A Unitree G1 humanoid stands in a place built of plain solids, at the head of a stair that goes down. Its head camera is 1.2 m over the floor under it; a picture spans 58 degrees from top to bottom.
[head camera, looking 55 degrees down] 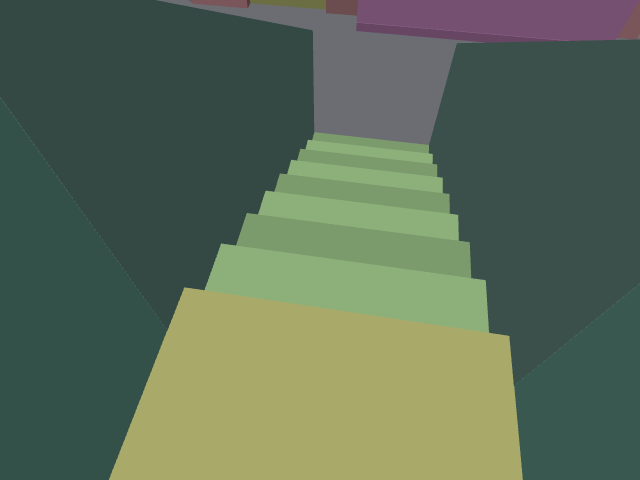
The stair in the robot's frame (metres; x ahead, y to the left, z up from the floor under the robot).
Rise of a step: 0.17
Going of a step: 0.29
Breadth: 1.00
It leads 9 degrees to the right of straight ahead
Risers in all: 9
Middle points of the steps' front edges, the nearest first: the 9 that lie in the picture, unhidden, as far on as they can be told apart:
0.58 -0.06 0.00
0.86 -0.11 -0.17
1.15 -0.16 -0.34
1.44 -0.21 -0.51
1.72 -0.25 -0.68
2.01 -0.30 -0.85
2.29 -0.35 -1.02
2.58 -0.39 -1.19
2.87 -0.44 -1.36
